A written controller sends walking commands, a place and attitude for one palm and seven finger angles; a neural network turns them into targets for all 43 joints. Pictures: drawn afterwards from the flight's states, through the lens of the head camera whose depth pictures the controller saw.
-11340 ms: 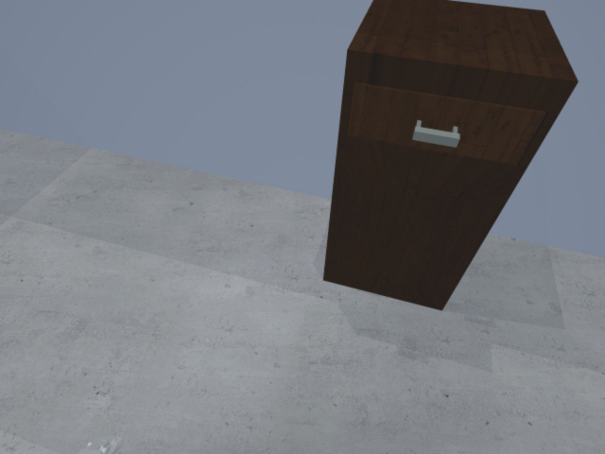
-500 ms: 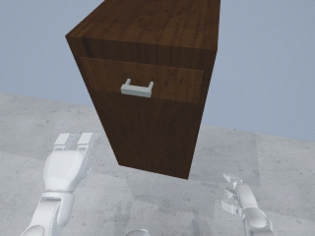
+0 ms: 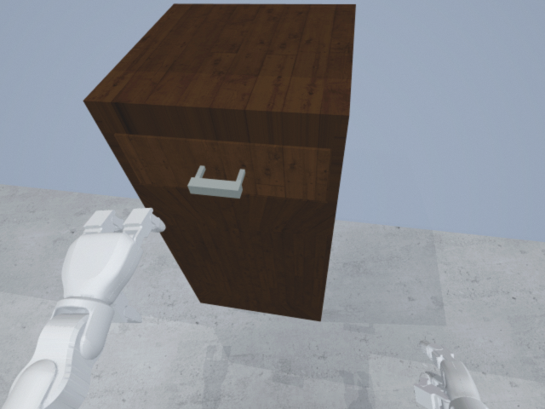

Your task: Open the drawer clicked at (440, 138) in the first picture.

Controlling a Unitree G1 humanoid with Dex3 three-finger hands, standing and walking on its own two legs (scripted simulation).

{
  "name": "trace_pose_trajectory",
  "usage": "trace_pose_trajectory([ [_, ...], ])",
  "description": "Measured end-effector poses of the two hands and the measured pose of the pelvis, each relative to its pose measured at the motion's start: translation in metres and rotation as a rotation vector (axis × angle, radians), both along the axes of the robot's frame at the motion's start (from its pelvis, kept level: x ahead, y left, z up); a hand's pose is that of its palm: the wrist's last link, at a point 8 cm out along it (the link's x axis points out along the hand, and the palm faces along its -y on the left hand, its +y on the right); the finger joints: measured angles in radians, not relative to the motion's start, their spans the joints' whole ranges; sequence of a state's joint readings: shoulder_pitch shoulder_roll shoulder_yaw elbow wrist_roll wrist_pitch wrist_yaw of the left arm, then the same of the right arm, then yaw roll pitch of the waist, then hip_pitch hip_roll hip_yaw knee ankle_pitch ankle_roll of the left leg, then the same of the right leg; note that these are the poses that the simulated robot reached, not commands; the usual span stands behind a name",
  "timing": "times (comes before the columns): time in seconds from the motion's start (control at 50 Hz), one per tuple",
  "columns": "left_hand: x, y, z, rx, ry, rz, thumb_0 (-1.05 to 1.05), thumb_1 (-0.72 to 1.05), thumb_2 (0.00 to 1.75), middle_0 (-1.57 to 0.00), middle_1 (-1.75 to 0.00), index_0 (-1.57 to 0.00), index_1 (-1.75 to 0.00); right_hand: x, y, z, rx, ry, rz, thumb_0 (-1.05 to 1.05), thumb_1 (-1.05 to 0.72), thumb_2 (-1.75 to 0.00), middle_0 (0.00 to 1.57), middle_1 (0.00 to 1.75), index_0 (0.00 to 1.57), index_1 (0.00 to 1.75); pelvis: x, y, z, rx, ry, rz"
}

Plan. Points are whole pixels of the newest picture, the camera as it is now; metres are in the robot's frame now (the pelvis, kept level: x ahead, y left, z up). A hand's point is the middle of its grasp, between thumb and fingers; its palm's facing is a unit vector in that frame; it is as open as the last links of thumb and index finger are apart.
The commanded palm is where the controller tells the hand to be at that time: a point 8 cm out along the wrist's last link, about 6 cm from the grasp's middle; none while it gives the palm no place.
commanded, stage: raise the hand with hooked fingers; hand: left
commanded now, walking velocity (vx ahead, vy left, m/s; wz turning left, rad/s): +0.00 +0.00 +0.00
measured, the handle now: (218, 179) +0.51 +0.18 +0.01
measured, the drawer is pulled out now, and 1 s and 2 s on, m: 0.00 0.00 0.00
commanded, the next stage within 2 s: move the hooked fingers above the handle in 0.70 s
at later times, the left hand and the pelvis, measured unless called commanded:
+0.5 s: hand (109, 248) +0.28 +0.25 +0.11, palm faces -0.04 -0.07 -1.00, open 13.9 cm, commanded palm +0.26 +0.25 +0.18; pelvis -0.02 +0.01 +0.01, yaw +1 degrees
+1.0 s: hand (126, 259) +0.28 +0.23 +0.10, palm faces -0.01 -0.07 -1.00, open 13.9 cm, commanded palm +0.27 +0.25 +0.17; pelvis -0.04 +0.01 +0.01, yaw +2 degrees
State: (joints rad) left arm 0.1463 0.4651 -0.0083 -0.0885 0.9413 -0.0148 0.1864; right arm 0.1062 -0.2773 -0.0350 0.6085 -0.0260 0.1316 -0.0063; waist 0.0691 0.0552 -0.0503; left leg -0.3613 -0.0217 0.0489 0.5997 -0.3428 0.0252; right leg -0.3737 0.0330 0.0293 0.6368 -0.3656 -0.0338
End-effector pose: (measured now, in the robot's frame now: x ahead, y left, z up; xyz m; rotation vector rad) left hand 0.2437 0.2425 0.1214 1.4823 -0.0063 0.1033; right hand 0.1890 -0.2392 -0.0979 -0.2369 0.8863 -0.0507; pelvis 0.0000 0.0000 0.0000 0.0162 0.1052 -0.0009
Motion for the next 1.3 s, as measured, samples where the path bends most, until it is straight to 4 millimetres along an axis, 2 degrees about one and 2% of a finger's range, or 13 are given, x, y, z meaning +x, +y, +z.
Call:
trace_pose_trajectory([
  [0.08, 0.008, -0.003, 0.012, 0.007, 0.007, -0.026, 0.00, -0.39, 0.34, -0.31, -1.13, -0.31, -1.13, 0.013, 0.010, 0.010, 0.021, -0.040, 0.016, 0.01, -0.91, -0.90, 0.20, 0.30, 0.20, 0.30, 0.001, 0.000, 0.003, 0.000, -0.018, 0.003],
  [0.18, 0.016, 0.005, 0.029, 0.022, 0.006, -0.015, 0.00, -0.45, 0.32, -0.32, -1.17, -0.32, -1.18, 0.019, 0.025, 0.016, 0.045, -0.049, 0.048, 0.01, -0.91, -0.90, 0.20, 0.30, 0.20, 0.30, -0.002, 0.000, 0.006, -0.003, -0.039, 0.014],
  [0.36, 0.028, 0.015, 0.053, 0.033, 0.038, -0.018, 0.00, -0.49, 0.30, -0.32, -1.20, -0.32, -1.20, 0.003, 0.041, 0.011, 0.068, -0.002, 0.068, 0.01, -0.91, -0.90, 0.20, 0.30, 0.20, 0.30, -0.011, 0.004, 0.011, -0.010, -0.063, 0.031],
  [0.44, 0.028, 0.016, 0.049, 0.020, 0.085, -0.042, 0.00, -0.49, 0.30, -0.32, -1.20, -0.32, -1.20, -0.012, 0.039, 0.008, 0.072, 0.028, 0.053, 0.01, -0.91, -0.90, 0.20, 0.30, 0.21, 0.30, -0.014, 0.007, 0.012, -0.010, -0.065, 0.024],
  [0.52, 0.019, 0.015, 0.041, 0.013, 0.110, -0.085, 0.00, -0.49, 0.30, -0.32, -1.20, -0.32, -1.20, -0.028, 0.033, 0.004, 0.053, 0.062, 0.041, 0.01, -0.91, -0.90, 0.20, 0.30, 0.21, 0.30, -0.018, 0.009, 0.013, -0.011, -0.064, 0.020],
  [0.64, 0.004, 0.013, 0.043, 0.020, 0.041, -0.138, 0.00, -0.49, 0.30, -0.32, -1.20, -0.32, -1.20, -0.045, 0.026, -0.001, 0.024, 0.104, 0.030, 0.01, -0.91, -0.90, 0.20, 0.30, 0.20, 0.30, -0.025, 0.012, 0.012, -0.012, -0.063, 0.025],
  [0.8, 0.001, 0.027, 0.049, 0.030, 0.003, -0.053, 0.00, -0.50, 0.30, -0.32, -1.20, -0.32, -1.20, -0.050, 0.029, -0.002, 0.049, 0.093, 0.020, 0.01, -0.91, -0.90, 0.20, 0.30, 0.20, 0.30, -0.034, 0.013, 0.012, -0.012, -0.067, 0.027],
  [0.88, 0.002, 0.021, 0.041, 0.017, 0.049, -0.053, 0.00, -0.50, 0.30, -0.32, -1.20, -0.32, -1.20, -0.047, 0.034, 0.001, 0.058, 0.066, 0.025, 0.01, -0.91, -0.90, 0.20, 0.30, 0.20, 0.30, -0.036, 0.013, 0.012, -0.012, -0.074, 0.030],
  [1.04, 0.019, -0.009, 0.030, 0.025, 0.065, -0.175, 0.00, -0.50, 0.30, -0.32, -1.20, -0.32, -1.20, -0.046, 0.035, 0.005, 0.047, 0.041, 0.027, 0.01, -0.91, -0.90, 0.20, 0.30, 0.20, 0.30, -0.039, 0.010, 0.011, -0.011, -0.072, 0.031],
  [1.2, 0.048, -0.007, 0.039, 0.040, 0.014, -0.122, 0.00, -0.49, 0.30, -0.32, -1.20, -0.32, -1.20, -0.062, 0.022, -0.004, 0.053, 0.097, -0.017, 0.01, -0.91, -0.90, 0.20, 0.30, 0.20, 0.30, -0.035, 0.006, 0.010, -0.008, -0.048, 0.021],
  [1.3, 0.062, -0.010, 0.029, 0.041, 0.078, -0.090, 0.00, -0.49, 0.30, -0.32, -1.20, -0.32, -1.20, -0.073, 0.011, -0.011, 0.048, 0.143, -0.042, 0.01, -0.91, -0.90, 0.20, 0.30, 0.20, 0.30, -0.030, 0.003, 0.010, -0.006, -0.034, 0.021],
])
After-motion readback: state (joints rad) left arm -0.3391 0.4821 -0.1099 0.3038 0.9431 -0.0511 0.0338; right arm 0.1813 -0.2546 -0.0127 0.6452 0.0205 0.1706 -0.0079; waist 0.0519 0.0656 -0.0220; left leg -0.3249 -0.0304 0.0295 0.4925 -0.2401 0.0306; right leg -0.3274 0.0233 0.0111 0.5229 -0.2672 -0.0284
